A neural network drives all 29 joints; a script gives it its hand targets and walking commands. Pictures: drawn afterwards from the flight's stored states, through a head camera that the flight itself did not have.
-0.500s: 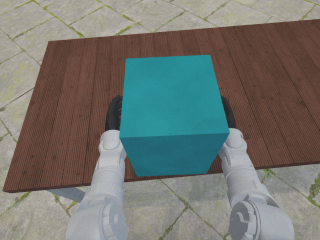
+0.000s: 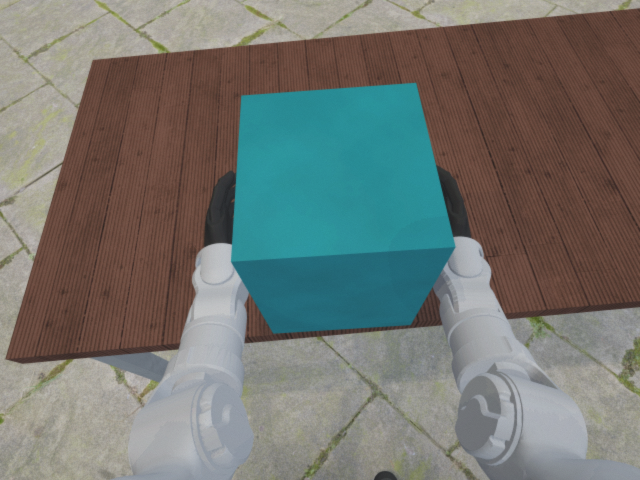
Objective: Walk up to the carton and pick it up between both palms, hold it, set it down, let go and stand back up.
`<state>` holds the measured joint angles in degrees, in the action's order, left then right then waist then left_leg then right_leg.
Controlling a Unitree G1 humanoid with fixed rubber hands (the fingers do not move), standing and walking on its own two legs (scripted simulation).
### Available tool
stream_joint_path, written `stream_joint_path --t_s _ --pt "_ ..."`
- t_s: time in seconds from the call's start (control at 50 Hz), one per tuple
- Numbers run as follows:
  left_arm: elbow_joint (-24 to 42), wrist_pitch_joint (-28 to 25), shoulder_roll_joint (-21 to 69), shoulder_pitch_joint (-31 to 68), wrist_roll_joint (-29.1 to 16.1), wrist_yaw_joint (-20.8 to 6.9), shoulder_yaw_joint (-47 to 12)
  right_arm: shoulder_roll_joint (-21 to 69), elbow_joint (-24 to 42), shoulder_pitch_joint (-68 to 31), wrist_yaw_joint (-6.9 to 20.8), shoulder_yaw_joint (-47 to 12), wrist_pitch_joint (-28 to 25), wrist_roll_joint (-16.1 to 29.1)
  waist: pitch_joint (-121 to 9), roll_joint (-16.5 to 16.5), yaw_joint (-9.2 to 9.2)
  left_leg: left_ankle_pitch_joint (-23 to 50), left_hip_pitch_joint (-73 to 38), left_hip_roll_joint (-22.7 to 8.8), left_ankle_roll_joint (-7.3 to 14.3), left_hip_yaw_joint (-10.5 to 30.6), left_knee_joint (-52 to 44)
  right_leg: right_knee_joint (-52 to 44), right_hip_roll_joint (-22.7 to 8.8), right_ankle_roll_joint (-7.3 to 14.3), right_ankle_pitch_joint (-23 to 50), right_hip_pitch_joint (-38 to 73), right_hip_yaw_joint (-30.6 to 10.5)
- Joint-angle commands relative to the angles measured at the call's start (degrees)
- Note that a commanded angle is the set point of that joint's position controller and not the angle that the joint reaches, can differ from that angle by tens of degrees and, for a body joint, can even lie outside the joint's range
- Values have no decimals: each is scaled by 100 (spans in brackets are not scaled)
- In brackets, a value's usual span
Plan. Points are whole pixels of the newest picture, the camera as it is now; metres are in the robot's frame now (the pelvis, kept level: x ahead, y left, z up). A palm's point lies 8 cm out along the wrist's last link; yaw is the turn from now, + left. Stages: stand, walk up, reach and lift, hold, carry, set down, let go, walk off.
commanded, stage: set down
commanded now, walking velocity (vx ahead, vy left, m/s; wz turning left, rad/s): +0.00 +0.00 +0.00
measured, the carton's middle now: (335, 223) +0.44 -0.01 +0.01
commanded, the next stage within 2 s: none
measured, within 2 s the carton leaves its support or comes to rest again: neither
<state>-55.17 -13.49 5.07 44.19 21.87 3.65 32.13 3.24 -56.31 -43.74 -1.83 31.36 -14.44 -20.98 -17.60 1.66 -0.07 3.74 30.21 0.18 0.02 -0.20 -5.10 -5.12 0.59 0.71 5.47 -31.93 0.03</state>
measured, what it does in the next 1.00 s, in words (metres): stands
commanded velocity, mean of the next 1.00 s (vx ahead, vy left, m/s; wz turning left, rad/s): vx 0.00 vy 0.00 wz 0.00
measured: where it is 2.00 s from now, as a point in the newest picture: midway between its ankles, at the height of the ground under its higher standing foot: outside the picture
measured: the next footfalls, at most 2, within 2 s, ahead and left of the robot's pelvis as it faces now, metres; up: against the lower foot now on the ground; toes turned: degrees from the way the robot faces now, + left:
none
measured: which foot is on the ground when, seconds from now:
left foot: down 0.00-1.00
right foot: down 0.00-1.00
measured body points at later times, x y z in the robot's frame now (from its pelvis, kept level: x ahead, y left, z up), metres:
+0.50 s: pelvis +0.00 +0.00 +0.00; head +0.13 -0.02 +0.43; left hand +0.44 +0.14 +0.01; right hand +0.44 -0.16 +0.00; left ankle -0.04 +0.12 -0.74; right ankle -0.02 -0.11 -0.74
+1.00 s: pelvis -0.02 +0.01 +0.00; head +0.08 -0.01 +0.44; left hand +0.43 +0.18 +0.03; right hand +0.43 -0.17 +0.02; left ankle -0.04 +0.12 -0.74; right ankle -0.02 -0.11 -0.74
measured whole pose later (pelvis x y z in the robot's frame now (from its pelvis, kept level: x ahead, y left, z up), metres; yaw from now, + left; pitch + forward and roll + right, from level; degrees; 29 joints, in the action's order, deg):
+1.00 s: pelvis -0.02 +0.01 +0.00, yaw +0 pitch +25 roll +0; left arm -69.2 -5.9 -9.6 50.1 -5.9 4.5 7.4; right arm -10.0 -68.8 -49.9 -5.3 6.1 -6.2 5.8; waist -14.8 1.4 -1.1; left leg -3.9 31.5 0.8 0.5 -0.3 10.4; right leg 11.3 0.0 0.1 -2.6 -33.7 -0.5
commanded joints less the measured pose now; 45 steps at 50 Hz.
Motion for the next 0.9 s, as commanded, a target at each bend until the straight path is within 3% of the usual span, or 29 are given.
stream_joint_path --t_s 0.0,0.08,0.12,0.16,0.2,0.26,0.3,0.36,0.46,0.48,0.52,0.56,0.6,0.64,0.7,0.8,0.82,0.88 --pt "-309 -105 2544 2730 306 -824 -1494 2516 -1 -2825 621 -1426 -100 -346 -3354 -155 46 1892 -1660 102 -80 -162 473 556 58 -240 2227 2428 109" --pt "-257 -45 2410 2713 321 -902 -1430 2469 71 -2766 579 -1403 -3 -416 -3387 -207 35 1511 -1490 123 1 -166 336 605 44 -297 2077 2487 123" --pt "-258 -24 2367 2742 250 -917 -1473 2523 131 -2791 556 -1472 37 -354 -3397 -151 34 1567 -1436 120 -33 -172 372 650 55 -317 2173 2564 140" --pt "-156 11 2261 2702 166 -923 -1479 2394 201 -2691 533 -1464 84 -408 -3369 -302 132 1601 -1504 136 -15 -144 353 709 69 -328 2247 2544 186" --pt "-114 26 2180 2634 203 -917 -1456 2383 179 -2561 514 -1471 113 -372 -3266 -172 70 1627 -1460 132 -26 -154 372 725 47 -337 2354 2597 130" --pt "-156 79 2023 2673 75 -940 -1490 2262 223 -2566 510 -1470 191 -356 -3425 -263 91 1581 -1569 138 5 -165 367 800 58 -357 2405 2690 138" --pt "-95 105 1986 2531 103 -893 -1491 2206 241 -2472 504 -1487 202 -347 -3449 -343 78 1660 -1575 112 -60 -100 431 744 87 -297 2228 2835 178" --pt "-61 129 1698 2500 76 -833 -1406 1979 265 -2462 479 -1395 225 -272 -3459 -212 41 1835 -1633 167 -83 -161 505 848 77 -321 2451 2801 123" --pt "90 200 556 2324 -125 -511 -1218 791 214 -2165 268 -1099 279 -42 -3333 -167 60 1956 -1822 145 -116 -144 687 923 93 -313 2369 2688 149" --pt "109 208 227 2176 -199 -411 -1168 387 226 -2076 156 -1038 269 42 -3382 -50 34 1939 -1854 160 -142 -134 763 950 100 -307 2309 2756 139" --pt "30 227 -542 2134 -529 -149 -1157 -377 261 -2034 -87 -1074 277 272 -3453 -268 15 2186 -1988 176 -163 -156 1003 1147 82 -340 2597 2672 163" --pt "32 279 -864 2330 -932 32 -1322 -589 251 -2212 -225 -1320 294 785 -3601 -337 12 2422 -2029 173 -191 -125 1251 1392 126 -340 2717 2753 150" --pt "-15 292 -1097 2599 -1348 140 -1553 -773 313 -2553 -331 -1613 303 1221 -3959 -414 -9 2749 -2139 154 -131 -102 1428 1617 148 -345 3061 2746 90" --pt "108 284 -1343 2751 -1616 210 -1728 -963 298 -2662 -407 -1842 328 1623 -4153 -140 -108 3036 -2131 201 -170 -93 1721 1890 150 -370 3372 2903 0" --pt "11 320 -1657 2732 -1951 282 -1817 -1250 351 -2753 -547 -2137 371 1890 -4438 -441 -79 3249 -1908 203 -185 17 1920 2303 115 -377 4087 3225 -53" --pt "-436 444 -1890 2700 -2256 223 -2020 -1566 5 -2790 -517 -2342 479 2300 -4043 -327 -152 2920 -1638 227 -235 13 2078 2486 156 -397 3567 3070 -100" --pt "-518 475 -1900 2663 -2290 185 -2159 -1634 -150 -2708 -470 -2364 516 2349 -3777 -202 -107 2755 -1532 213 -242 42 2050 2459 159 -356 3295 3014 -125" --pt "-599 543 -2110 2848 -2628 101 -2352 -1832 -487 -2737 -374 -2401 594 2544 -3259 -237 -9 2322 -1666 209 -238 74 2159 2336 181 -336 2404 2310 -114"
